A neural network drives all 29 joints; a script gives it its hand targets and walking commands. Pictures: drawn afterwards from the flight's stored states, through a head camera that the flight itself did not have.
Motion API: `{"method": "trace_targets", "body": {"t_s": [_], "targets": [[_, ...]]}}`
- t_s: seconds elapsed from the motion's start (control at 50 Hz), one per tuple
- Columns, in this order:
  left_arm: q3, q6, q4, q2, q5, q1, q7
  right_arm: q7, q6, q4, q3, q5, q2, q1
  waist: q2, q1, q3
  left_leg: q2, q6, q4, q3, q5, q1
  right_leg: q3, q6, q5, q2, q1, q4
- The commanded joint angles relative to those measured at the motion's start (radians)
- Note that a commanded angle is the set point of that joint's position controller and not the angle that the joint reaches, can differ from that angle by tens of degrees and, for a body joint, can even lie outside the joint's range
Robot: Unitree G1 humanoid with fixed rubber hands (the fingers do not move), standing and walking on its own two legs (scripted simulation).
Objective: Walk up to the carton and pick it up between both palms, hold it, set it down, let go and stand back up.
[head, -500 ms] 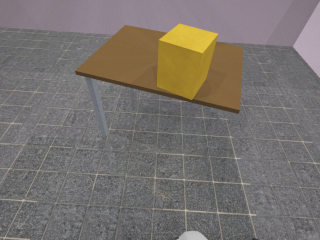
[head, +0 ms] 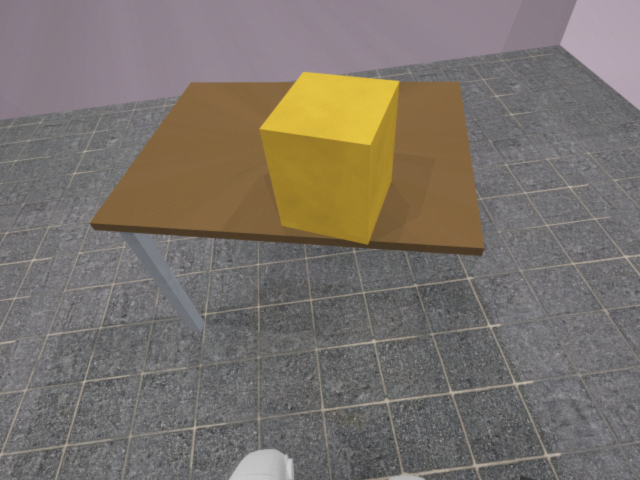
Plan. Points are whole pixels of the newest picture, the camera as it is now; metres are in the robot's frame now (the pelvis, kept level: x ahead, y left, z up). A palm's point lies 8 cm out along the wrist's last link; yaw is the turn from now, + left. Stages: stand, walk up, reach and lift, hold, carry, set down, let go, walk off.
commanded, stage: walk up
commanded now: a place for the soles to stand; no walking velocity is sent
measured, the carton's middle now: (335, 159) +0.71 -0.02 -0.03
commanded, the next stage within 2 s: none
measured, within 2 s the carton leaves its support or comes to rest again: neither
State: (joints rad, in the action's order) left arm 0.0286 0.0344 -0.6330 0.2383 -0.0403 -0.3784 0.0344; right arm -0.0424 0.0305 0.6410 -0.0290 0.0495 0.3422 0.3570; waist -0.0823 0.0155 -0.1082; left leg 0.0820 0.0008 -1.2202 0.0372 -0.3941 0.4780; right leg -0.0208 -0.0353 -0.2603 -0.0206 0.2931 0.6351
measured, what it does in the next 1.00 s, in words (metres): walks ahead: left foot, then right foot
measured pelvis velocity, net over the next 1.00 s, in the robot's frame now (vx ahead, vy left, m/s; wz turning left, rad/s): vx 0.20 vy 0.15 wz -0.24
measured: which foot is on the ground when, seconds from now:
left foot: up 0.00-0.26, down 0.28-1.00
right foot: down 0.00-0.28, up 0.30-0.68, down 0.70-0.98, up 1.00-1.00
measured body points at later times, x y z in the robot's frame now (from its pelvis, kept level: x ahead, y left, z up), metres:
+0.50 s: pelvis +0.17 +0.13 +0.00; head +0.20 +0.15 +0.45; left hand +0.30 +0.39 -0.11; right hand +0.19 -0.14 -0.10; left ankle +0.21 +0.23 -0.72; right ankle +0.17 +0.00 -0.65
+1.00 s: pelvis +0.20 +0.15 -0.01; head +0.22 +0.15 +0.44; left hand +0.41 +0.36 -0.11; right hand +0.23 -0.13 -0.11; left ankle +0.22 +0.28 -0.73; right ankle +0.27 +0.02 -0.72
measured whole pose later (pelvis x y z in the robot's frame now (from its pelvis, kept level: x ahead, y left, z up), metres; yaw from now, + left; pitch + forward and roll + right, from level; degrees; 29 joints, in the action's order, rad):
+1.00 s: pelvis +0.20 +0.15 -0.01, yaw -14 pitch -3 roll +1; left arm 0.03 -0.08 -0.66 0.27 -0.02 -0.13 -0.01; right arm 0.02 0.01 0.60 -0.01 0.01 0.29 0.34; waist 0.03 0.01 -0.10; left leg 0.02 0.01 -0.70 0.06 -0.36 0.27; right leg -0.08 -0.01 -0.27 -0.04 0.45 0.72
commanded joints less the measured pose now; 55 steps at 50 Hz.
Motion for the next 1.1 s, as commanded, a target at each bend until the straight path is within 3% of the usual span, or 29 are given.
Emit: {"method": "trace_targets", "body": {"t_s": [0.0,0.08,0.16,0.18,0.22,0.24,0.26,0.28,0.3,0.32,0.36,0.4,0.48,0.54,0.6,0.66,0.68,0.7,0.72,0.74,0.8,0.86,0.9,0.92,0.96,0.98,1.02,1.04,1.08], "targets": [[0.06,0.044,0.06,0.181,0.0,0.035,-0.005,-0.022,-0.014,-0.053,-0.027,-0.004,0.039,0.106,0.201,-0.049,-0.029,0.042,0.033,0.108,-0.033,0.13,0.046,-0.237,-0.17,-0.125,0.169,0.111,-0.375],[0.072,0.055,0.027,0.207,-0.003,-0.034,-0.015,-0.032,-0.017,-0.089,-0.028,0.002,0.037,-0.014,0.251,0.008,-0.008,0.07,0.036,0.31,-0.029,0.208,0.082,-0.241,-0.184,-0.189,0.178,0.048,-0.365],[0.085,0.046,0.03,0.242,-0.011,-0.055,-0.018,-0.026,-0.033,-0.11,-0.038,0.0,0.041,-0.065,0.232,0.021,0.023,0.057,0.007,0.489,-0.023,0.196,-0.002,-0.255,-0.167,-0.244,0.213,0.027,-0.295],[0.085,0.042,0.035,0.24,-0.015,-0.052,-0.016,-0.023,-0.038,-0.109,-0.042,0.004,0.046,-0.052,0.2,0.015,0.019,0.054,-0.004,0.527,-0.019,0.186,-0.051,-0.27,-0.161,-0.225,0.225,0.041,-0.269],[0.073,0.028,0.042,0.231,-0.016,-0.033,-0.016,-0.01,-0.056,-0.084,-0.057,0.004,0.063,0.069,0.135,-0.053,0.06,0.009,-0.025,0.612,0.031,0.186,-0.276,-0.242,-0.127,-0.19,0.207,0.125,-0.139],[0.054,0.02,0.043,0.182,-0.021,-0.052,-0.017,0.004,-0.07,-0.057,-0.072,0.008,0.093,0.17,0.02,-0.098,0.108,0.0,-0.037,0.658,-0.004,0.153,-0.419,-0.187,-0.088,-0.148,0.144,0.178,0.072],[0.007,0.014,0.06,0.051,-0.028,-0.143,-0.022,0.016,-0.084,-0.036,-0.081,0.022,0.179,0.276,-0.216,-0.115,0.168,0.195,-0.072,0.768,-0.27,-0.074,-0.497,-0.054,-0.015,-0.221,0.018,0.251,0.448],[0.025,0.002,0.104,0.067,0.004,-0.172,-0.014,0.027,-0.068,-0.07,-0.105,0.0,0.276,0.199,-0.339,-0.081,0.127,0.365,-0.166,1.003,-0.648,-0.214,-0.492,-0.001,0.038,-0.361,-0.073,0.439,0.577],[0.042,-0.016,0.096,0.149,-0.018,-0.102,0.0,0.031,-0.057,-0.072,-0.09,-0.025,0.23,0.142,-0.177,-0.081,0.047,0.399,-0.197,1.071,-0.712,-0.393,-0.348,-0.093,0.026,-0.324,0.0,0.413,0.675],[0.057,-0.024,0.085,0.171,-0.009,-0.057,-0.001,0.032,-0.051,-0.073,-0.065,-0.032,0.164,0.108,-0.099,-0.076,-0.051,0.33,-0.172,1.035,-0.525,-0.302,-0.262,-0.103,0.029,-0.238,0.015,0.402,0.685],[0.056,-0.021,0.064,0.159,0.017,-0.072,-0.016,0.039,-0.051,-0.075,-0.049,-0.003,0.126,0.074,-0.037,-0.05,-0.047,0.239,-0.153,0.95,-0.277,-0.053,-0.218,-0.092,0.026,-0.151,0.037,0.331,0.6],[0.05,-0.019,0.065,0.128,0.004,-0.092,-0.025,0.039,-0.065,-0.06,-0.04,-0.003,0.111,0.078,-0.046,-0.04,-0.005,0.24,-0.177,0.926,-0.223,0.137,-0.248,-0.075,0.037,-0.125,0.03,0.286,0.559],[0.025,-0.025,0.074,0.077,0.008,-0.015,-0.023,0.056,-0.081,-0.048,-0.018,-0.006,0.09,0.115,-0.022,-0.051,0.032,0.258,-0.192,0.807,-0.093,0.785,-0.346,-0.073,0.047,-0.099,0.009,0.269,0.393],[0.01,-0.034,0.072,0.057,0.013,0.048,-0.026,0.063,-0.066,-0.069,-0.015,-0.019,0.106,0.099,-0.057,-0.048,0.072,0.217,-0.148,0.731,-0.007,0.939,-0.354,0.0,0.046,-0.03,0.004,0.175,0.223],[0.012,-0.048,0.066,0.071,0.01,0.11,-0.031,0.067,-0.044,-0.094,-0.019,-0.035,0.126,0.093,-0.077,-0.058,0.097,0.208,-0.132,0.677,0.006,0.85,-0.312,0.046,0.034,0.038,-0.006,0.066,0.118],[0.027,-0.042,0.055,0.128,0.012,0.09,-0.033,0.062,-0.03,-0.121,-0.01,-0.051,0.145,0.05,-0.01,0.002,0.128,0.2,-0.081,0.575,0.02,0.667,-0.193,-0.015,-0.025,0.266,0.016,-0.136,-0.089],[0.046,-0.038,0.056,0.192,0.002,0.082,-0.03,0.057,-0.032,-0.13,-0.006,-0.054,0.135,0.091,0.092,0.011,0.174,0.16,-0.044,0.488,0.055,0.522,-0.14,-0.133,-0.078,0.482,0.096,-0.219,-0.076],[0.063,-0.043,0.055,0.24,0.002,0.086,-0.026,0.057,-0.026,-0.137,0.009,-0.061,0.09,0.162,0.216,0.007,0.25,0.052,-0.001,0.28,0.099,0.176,-0.093,-0.351,-0.215,0.617,0.263,-0.266,-0.067],[0.058,-0.051,0.05,0.231,0.039,0.104,-0.019,0.07,-0.002,-0.112,0.019,-0.067,0.06,0.167,0.248,0.013,0.269,-0.029,0.009,0.245,0.046,-0.27,-0.134,-0.466,-0.331,0.51,0.362,-0.162,-0.147],[0.056,-0.053,0.052,0.208,0.053,0.134,-0.012,0.077,0.012,-0.117,0.009,-0.056,0.071,0.101,0.244,0.029,0.231,-0.015,0.009,0.192,-0.017,-0.326,-0.126,-0.484,-0.333,0.305,0.346,-0.069,-0.208],[0.047,-0.07,0.064,0.185,0.019,0.221,0.0,0.07,0.01,-0.108,-0.009,-0.055,0.072,0.09,0.219,0.003,0.133,-0.025,0.017,0.238,-0.027,-0.216,-0.101,-0.356,-0.235,0.272,0.237,0.017,-0.212],[0.034,-0.087,0.058,0.163,0.008,0.271,-0.015,0.068,-0.021,-0.08,-0.018,-0.059,0.055,0.145,0.225,-0.02,0.179,-0.047,0.026,0.476,0.033,-0.091,-0.166,-0.279,-0.185,0.249,0.157,-0.017,-0.161],[0.03,-0.099,0.051,0.168,0.014,0.296,-0.031,0.066,-0.042,-0.07,-0.029,-0.056,0.041,0.17,0.212,-0.044,0.2,-0.067,0.011,0.683,0.058,0.087,-0.284,-0.253,-0.132,0.142,0.13,0.017,-0.118],[0.03,-0.101,0.05,0.16,0.026,0.28,-0.039,0.066,-0.047,-0.083,-0.037,-0.045,0.057,0.152,0.178,-0.042,0.195,-0.043,-0.015,0.731,-0.006,0.103,-0.325,-0.244,-0.083,0.025,0.118,0.084,-0.097],[0.044,-0.104,0.058,0.142,0.022,0.257,-0.05,0.074,-0.041,-0.117,-0.085,-0.021,0.212,0.021,-0.069,-0.032,0.047,0.309,-0.212,0.964,-0.44,-0.222,-0.088,-0.024,0.042,-0.215,-0.044,0.152,0.209],[0.048,-0.104,0.049,0.154,0.006,0.252,-0.054,0.079,-0.045,-0.139,-0.074,-0.015,0.186,-0.073,-0.062,0.001,-0.015,0.36,-0.257,0.963,-0.453,-0.109,-0.015,-0.071,0.037,-0.185,0.011,0.119,0.311],[0.049,-0.092,0.037,0.155,0.025,0.261,-0.063,0.088,-0.053,-0.141,-0.059,-0.004,0.129,-0.047,0.003,-0.017,-0.034,0.282,-0.232,0.888,-0.317,0.274,-0.137,-0.065,0.048,-0.22,0.005,0.208,0.343],[0.047,-0.085,0.04,0.141,0.02,0.262,-0.062,0.089,-0.057,-0.137,-0.061,-0.007,0.139,-0.022,-0.013,-0.023,-0.025,0.264,-0.221,0.847,-0.292,0.422,-0.185,-0.059,0.051,-0.211,0.029,0.209,0.314],[0.031,-0.075,0.041,0.106,0.011,0.258,-0.061,0.076,-0.054,-0.123,-0.065,-0.015,0.144,0.012,-0.064,-0.041,0.049,0.199,-0.185,0.787,-0.219,0.516,-0.299,-0.021,0.061,-0.225,0.042,0.177,0.181]]}}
